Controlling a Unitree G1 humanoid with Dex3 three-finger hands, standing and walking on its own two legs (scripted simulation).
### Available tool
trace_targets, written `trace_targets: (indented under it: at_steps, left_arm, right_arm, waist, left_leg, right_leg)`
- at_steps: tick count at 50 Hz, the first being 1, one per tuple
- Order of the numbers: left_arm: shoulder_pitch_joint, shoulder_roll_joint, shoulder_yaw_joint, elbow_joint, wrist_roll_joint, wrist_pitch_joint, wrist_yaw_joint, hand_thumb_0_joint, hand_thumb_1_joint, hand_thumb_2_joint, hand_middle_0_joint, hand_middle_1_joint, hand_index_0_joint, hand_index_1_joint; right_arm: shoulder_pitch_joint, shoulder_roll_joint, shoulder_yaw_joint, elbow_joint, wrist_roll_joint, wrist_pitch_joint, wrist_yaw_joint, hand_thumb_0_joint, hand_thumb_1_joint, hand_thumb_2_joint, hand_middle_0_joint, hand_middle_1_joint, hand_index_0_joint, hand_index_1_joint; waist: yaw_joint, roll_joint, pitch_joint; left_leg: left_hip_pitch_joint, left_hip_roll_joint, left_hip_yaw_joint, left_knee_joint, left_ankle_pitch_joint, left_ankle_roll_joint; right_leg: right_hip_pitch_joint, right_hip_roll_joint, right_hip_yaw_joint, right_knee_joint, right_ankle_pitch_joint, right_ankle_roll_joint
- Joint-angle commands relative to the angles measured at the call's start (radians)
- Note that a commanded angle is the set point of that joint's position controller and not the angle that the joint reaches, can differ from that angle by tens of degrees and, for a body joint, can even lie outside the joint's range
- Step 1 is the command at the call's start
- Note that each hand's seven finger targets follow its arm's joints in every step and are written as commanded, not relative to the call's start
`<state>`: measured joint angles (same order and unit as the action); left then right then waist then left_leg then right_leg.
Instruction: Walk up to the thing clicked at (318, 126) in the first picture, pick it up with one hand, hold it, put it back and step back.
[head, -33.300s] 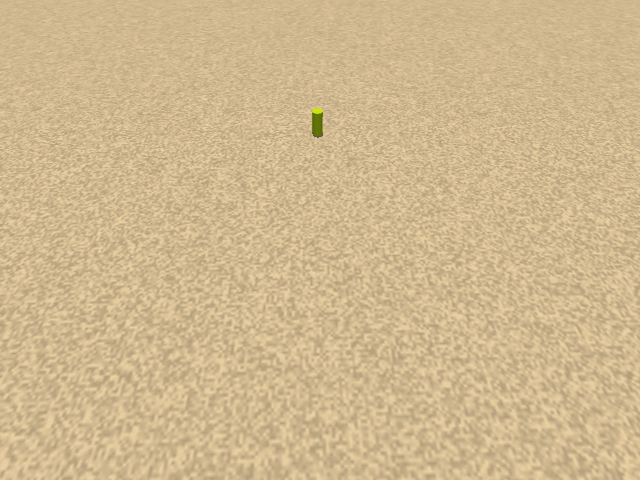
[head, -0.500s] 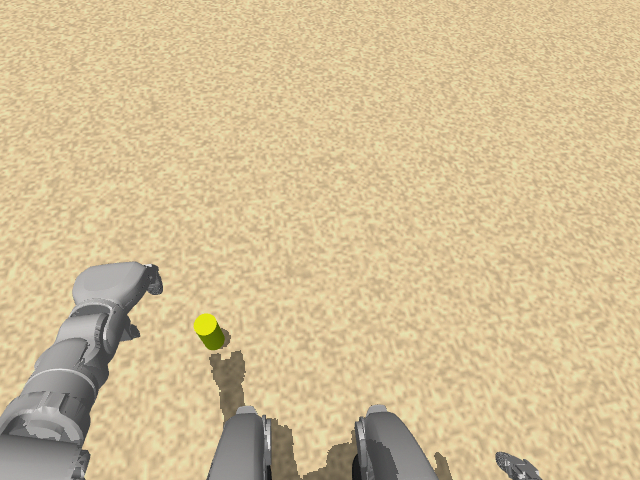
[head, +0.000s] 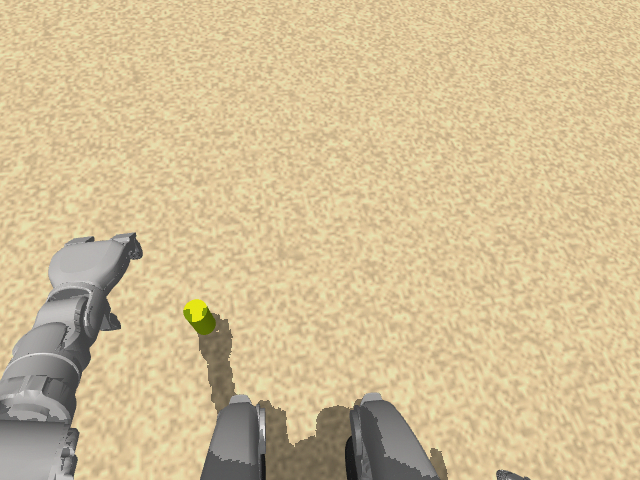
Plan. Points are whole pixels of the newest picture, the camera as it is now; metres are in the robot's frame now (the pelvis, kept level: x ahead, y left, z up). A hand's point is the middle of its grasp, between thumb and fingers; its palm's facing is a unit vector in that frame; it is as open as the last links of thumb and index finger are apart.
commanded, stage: go down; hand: left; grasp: from above
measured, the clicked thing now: (200, 317) +0.47 +0.25 -0.58
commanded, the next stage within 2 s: none
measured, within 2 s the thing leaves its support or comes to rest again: neither
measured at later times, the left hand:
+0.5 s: hand (103, 281) +0.39 +0.30 -0.10, palm faces -0.42 -0.05 -0.91, open 12.6 cm
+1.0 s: hand (108, 275) +0.41 +0.30 -0.12, palm faces -0.42 -0.05 -0.91, open 13.1 cm
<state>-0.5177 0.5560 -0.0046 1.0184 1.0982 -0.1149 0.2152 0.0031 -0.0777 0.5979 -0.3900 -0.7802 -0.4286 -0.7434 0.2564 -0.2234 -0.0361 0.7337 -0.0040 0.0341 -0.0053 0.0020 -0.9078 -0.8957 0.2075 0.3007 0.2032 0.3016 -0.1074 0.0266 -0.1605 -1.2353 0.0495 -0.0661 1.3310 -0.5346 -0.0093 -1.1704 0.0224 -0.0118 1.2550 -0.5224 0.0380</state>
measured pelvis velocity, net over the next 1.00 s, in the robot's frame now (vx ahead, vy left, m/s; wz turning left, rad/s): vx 0.00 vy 0.01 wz -0.01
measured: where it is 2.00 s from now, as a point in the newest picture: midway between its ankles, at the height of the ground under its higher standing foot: outside the picture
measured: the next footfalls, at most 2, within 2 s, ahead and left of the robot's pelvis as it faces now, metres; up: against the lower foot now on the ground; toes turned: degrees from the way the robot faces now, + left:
none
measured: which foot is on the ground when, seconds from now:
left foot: down 0.00-1.00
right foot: down 0.00-1.00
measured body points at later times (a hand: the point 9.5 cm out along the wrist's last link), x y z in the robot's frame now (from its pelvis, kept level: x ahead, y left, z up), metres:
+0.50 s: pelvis +0.01 +0.01 +0.00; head +0.15 +0.04 +0.43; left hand +0.41 +0.29 -0.05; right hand +0.07 -0.26 -0.12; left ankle +0.04 +0.12 -0.61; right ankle +0.04 -0.15 -0.61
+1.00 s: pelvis +0.00 +0.01 -0.02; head +0.15 +0.04 +0.41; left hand +0.42 +0.30 -0.06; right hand +0.04 -0.27 -0.13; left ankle +0.04 +0.12 -0.61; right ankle +0.04 -0.15 -0.61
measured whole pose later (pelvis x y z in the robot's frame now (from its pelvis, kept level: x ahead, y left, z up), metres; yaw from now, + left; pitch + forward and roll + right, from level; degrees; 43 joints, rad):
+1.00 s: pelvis +0.00 +0.01 -0.02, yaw -1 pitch +28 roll -5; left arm -0.62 0.60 0.03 1.08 1.12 -0.13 0.21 0.00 -0.33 0.81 -0.22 -0.91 -0.24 -0.90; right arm 0.26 -0.24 -0.03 0.72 -0.02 0.04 0.02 0.00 -0.91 -0.90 0.21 0.30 0.20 0.30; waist -0.13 0.03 -0.16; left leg -1.33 0.05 -0.07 1.40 -0.55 0.00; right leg -1.26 0.03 -0.01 1.31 -0.54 0.05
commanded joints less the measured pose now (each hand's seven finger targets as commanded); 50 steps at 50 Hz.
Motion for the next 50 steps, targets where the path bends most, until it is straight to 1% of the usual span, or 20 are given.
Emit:
trace_targets:
  at_steps: [1, 4, 7, 9, 12, 16, 19, 20, 24, 29, 31, 34, 35, 39, 40, 42, 43, 46, 48, 50]
  left_arm:
    - [-0.286, 0.26, 0.068, -0.163, 0.006, -0.011, 0.051, 0.0, -0.197, 0.685, -0.311, -0.831, -0.338, -0.802]
    - [-0.306, 0.242, 0.058, -0.151, 0.006, -0.014, 0.058, 0.0, -0.213, 0.704, -0.301, -0.828, -0.324, -0.803]
    - [-0.312, 0.261, 0.068, -0.164, 0.011, -0.009, 0.066, 0.0, -0.237, 0.723, -0.281, -0.846, -0.303, -0.822]
    - [-0.279, 0.252, 0.063, -0.12, 0.013, -0.001, 0.067, 0.0, -0.256, 0.738, -0.273, -0.849, -0.292, -0.829]
    - [-0.303, 0.254, 0.068, -0.14, 0.006, 0.005, 0.066, 0.0, -0.256, 0.736, -0.264, -0.863, -0.286, -0.839]
    - [-0.322, 0.259, 0.065, -0.128, 0.012, 0.009, 0.062, 0.0, -0.276, 0.755, -0.255, -0.874, -0.274, -0.853]
    - [-0.345, 0.265, 0.069, -0.149, 0.016, 0.008, 0.063, 0.0, -0.273, 0.748, -0.255, -0.877, -0.276, -0.853]
    - [-0.319, 0.253, 0.065, -0.116, 0.016, 0.013, 0.064, 0.0, -0.29, 0.761, -0.244, -0.881, -0.264, -0.859]
    - [-0.361, 0.249, 0.058, -0.092, 0.011, 0.014, 0.063, 0.0, -0.317, 0.784, -0.22, -0.904, -0.239, -0.883]
    - [-0.368, 0.267, 0.071, -0.105, 0.014, 0.008, 0.061, 0.0, -0.319, 0.793, -0.233, -0.882, -0.245, -0.868]
    - [-0.373, 0.269, 0.069, -0.074, 0.014, 0.008, 0.058, 0.0, -0.332, 0.801, -0.219, -0.895, -0.232, -0.88]
    - [-0.362, 0.276, 0.072, -0.065, 0.016, 0.008, 0.056, 0.0, -0.37, 0.827, -0.192, -0.919, -0.203, -0.906]
    - [-0.41, 0.296, 0.082, -0.109, 0.014, 0.001, 0.056, 0.0, -0.354, 0.819, -0.204, -0.913, -0.215, -0.901]
    - [-0.404, 0.31, 0.088, -0.091, 0.015, -0.005, 0.049, 0.0, -0.35, 0.814, -0.218, -0.896, -0.226, -0.887]
    - [-0.406, 0.3, 0.083, -0.088, 0.012, -0.006, 0.046, 0.0, -0.358, 0.821, -0.213, -0.896, -0.22, -0.888]
    - [-0.42, 0.337, 0.099, -0.132, 0.017, -0.011, 0.042, 0.0, -0.333, 0.795, -0.22, -0.907, -0.235, -0.891]
    - [-0.373, 0.319, 0.091, -0.089, 0.022, -0.007, 0.039, 0.0, -0.36, 0.817, -0.208, -0.913, -0.219, -0.901]
    - [-0.37, 0.307, 0.093, -0.087, 0.01, -0.006, 0.036, 0.0, -0.359, 0.819, -0.207, -0.91, -0.217, -0.899]
    - [-0.413, 0.342, 0.106, -0.105, 0.016, -0.01, 0.037, 0.0, -0.363, 0.817, -0.203, -0.917, -0.214, -0.904]
    - [-0.415, 0.334, 0.102, -0.105, 0.02, -0.012, 0.039, 0.0, -0.375, 0.83, -0.2, -0.911, -0.208, -0.903]
  right_arm:
    - [0.103, -0.192, -0.063, -0.061, -0.004, -0.026, -0.014, 0.0, -0.9, -0.897, 0.2, 0.3, 0.2, 0.3]
    - [0.104, -0.193, -0.064, -0.059, -0.007, -0.026, -0.01, 0.0, -0.896, -0.896, 0.2, 0.3, 0.2, 0.3]
    - [0.114, -0.197, -0.067, -0.053, -0.009, -0.024, -0.008, 0.0, -0.898, -0.897, 0.2, 0.3, 0.2, 0.3]
    - [0.119, -0.197, -0.065, -0.053, -0.011, -0.023, -0.004, 0.0, -0.899, -0.897, 0.2, 0.3, 0.2, 0.3]
    - [0.125, -0.199, -0.068, -0.047, -0.013, -0.02, -0.001, 0.0, -0.898, -0.897, 0.2, 0.3, 0.199, 0.3]
    - [0.127, -0.2, -0.068, -0.048, -0.011, -0.016, 0.001, 0.0, -0.9, -0.898, 0.2, 0.3, 0.199, 0.3]
    - [0.129, -0.202, -0.068, -0.049, -0.014, -0.016, 0.002, 0.0, -0.9, -0.898, 0.2, 0.3, 0.199, 0.3]
    - [0.127, -0.202, -0.065, -0.052, -0.014, -0.014, 0.002, 0.0, -0.899, -0.898, 0.2, 0.3, 0.199, 0.3]
    - [0.124, -0.2, -0.061, -0.049, -0.015, -0.016, 0.0, 0.0, -0.899, -0.899, 0.2, 0.3, 0.199, 0.3]
    - [0.133, -0.203, -0.061, -0.055, -0.016, -0.017, 0.002, 0.0, -0.899, -0.899, 0.2, 0.3, 0.199, 0.3]
    - [0.132, -0.203, -0.06, -0.052, -0.018, -0.017, 0.001, 0.0, -0.899, -0.899, 0.2, 0.3, 0.199, 0.3]
    - [0.138, -0.203, -0.059, -0.055, -0.017, -0.016, 0.003, 0.0, -0.901, -0.9, 0.2, 0.3, 0.199, 0.3]
    - [0.138, -0.202, -0.059, -0.055, -0.018, -0.017, 0.003, 0.0, -0.9, -0.9, 0.2, 0.3, 0.199, 0.3]
    - [0.141, -0.205, -0.059, -0.059, -0.017, -0.015, 0.003, 0.0, -0.903, -0.901, 0.2, 0.3, 0.199, 0.3]
    - [0.14, -0.204, -0.058, -0.058, -0.019, -0.015, 0.003, 0.0, -0.903, -0.901, 0.2, 0.3, 0.199, 0.3]
    - [0.148, -0.205, -0.06, -0.06, -0.016, -0.014, 0.004, 0.0, -0.904, -0.902, 0.2, 0.3, 0.199, 0.3]
    - [0.149, -0.205, -0.057, -0.061, -0.017, -0.011, 0.005, 0.0, -0.906, -0.902, 0.2, 0.3, 0.199, 0.3]
    - [0.145, -0.206, -0.056, -0.06, -0.019, -0.006, 0.009, 0.0, -0.904, -0.902, 0.2, 0.3, 0.199, 0.3]
    - [0.151, -0.208, -0.059, -0.056, -0.019, -0.006, 0.008, 0.0, -0.906, -0.903, 0.2, 0.3, 0.199, 0.3]
    - [0.146, -0.206, -0.057, -0.06, -0.017, -0.004, 0.008, 0.0, -0.904, -0.902, 0.2, 0.3, 0.199, 0.3]
  waist:
    - [0.011, 0.133, -0.413]
    - [0.004, 0.147, -0.419]
    - [0.006, 0.136, -0.451]
    - [0.001, 0.129, -0.437]
    - [0.003, 0.142, -0.464]
    - [-0.001, 0.145, -0.451]
    - [0.002, 0.174, -0.476]
    - [-0.001, 0.159, -0.453]
    - [-0.013, 0.138, -0.425]
    - [-0.005, 0.154, -0.461]
    - [-0.015, 0.146, -0.44]
    - [-0.013, 0.13, -0.446]
    - [-0.012, 0.162, -0.458]
    - [-0.018, 0.146, -0.458]
    - [-0.023, 0.149, -0.46]
    - [-0.013, 0.161, -0.514]
    - [-0.019, 0.139, -0.506]
    - [-0.02, 0.145, -0.485]
    - [-0.018, 0.156, -0.491]
    - [-0.018, 0.168, -0.482]
  left_leg:
    - [0.382, -0.024, 0.021, -0.179, 0.242, 0.015]
    - [0.407, -0.017, 0.011, -0.182, 0.257, 0.011]
    - [0.415, -0.019, 0.015, -0.167, 0.299, 0.015]
    - [0.413, -0.022, 0.017, -0.163, 0.315, 0.017]
    - [0.428, -0.017, 0.015, -0.158, 0.354, 0.015]
    - [0.423, -0.018, 0.012, -0.168, 0.332, 0.014]
    - [0.455, -0.013, 0.005, -0.167, 0.363, 0.008]
    - [0.443, -0.012, 0.001, -0.17, 0.359, 0.008]
    - [0.403, -0.013, 0.004, -0.167, 0.311, 0.011]
    - [0.405, -0.016, 0.005, -0.159, 0.315, 0.01]
    - [0.39, -0.012, 0.0, -0.152, 0.305, 0.009]
    - [0.37, -0.016, 0.006, -0.14, 0.305, 0.014]
    - [0.36, -0.018, 0.012, -0.135, 0.297, 0.014]
    - [0.339, -0.022, 0.015, -0.127, 0.253, 0.017]
    - [0.344, -0.019, 0.011, -0.123, 0.255, 0.017]
    - [0.36, -0.022, 0.016, -0.111, 0.288, 0.021]
    - [0.354, -0.022, 0.017, -0.1, 0.304, 0.026]
    - [0.356, -0.016, 0.011, -0.099, 0.331, 0.021]
    - [0.354, -0.016, 0.013, -0.097, 0.307, 0.023]
    - [0.343, -0.019, 0.011, -0.113, 0.26, 0.018]
  right_leg:
    - [0.145, 0.027, -0.037, -0.143, 0.184, -0.072]
    - [0.126, 0.03, -0.043, -0.134, 0.185, -0.075]
    - [0.143, 0.029, -0.041, -0.136, 0.222, -0.072]
    - [0.149, 0.029, -0.041, -0.141, 0.236, -0.069]
    - [0.151, 0.03, -0.044, -0.134, 0.258, -0.07]
    - [0.151, 0.029, -0.042, -0.138, 0.243, -0.071]
    - [0.133, 0.031, -0.046, -0.127, 0.245, -0.074]
    - [0.125, 0.03, -0.048, -0.127, 0.24, -0.074]
    - [0.119, 0.03, -0.046, -0.132, 0.221, -0.072]
    - [0.12, 0.029, -0.043, -0.121, 0.221, -0.075]
    - [0.099, 0.028, -0.045, -0.113, 0.213, -0.073]
    - [0.11, 0.028, -0.041, -0.112, 0.22, -0.073]
    - [0.108, 0.028, -0.037, -0.109, 0.22, -0.073]
    - [0.106, 0.027, -0.032, -0.11, 0.195, -0.071]
    - [0.09, 0.028, -0.035, -0.107, 0.192, -0.071]
    - [0.122, 0.03, -0.033, -0.102, 0.222, -0.07]
    - [0.121, 0.029, -0.032, -0.101, 0.238, -0.068]
    - [0.095, 0.029, -0.038, -0.093, 0.244, -0.07]
    - [0.095, 0.03, -0.038, -0.096, 0.23, -0.069]
    - [0.089, 0.03, -0.037, -0.097, 0.195, -0.072]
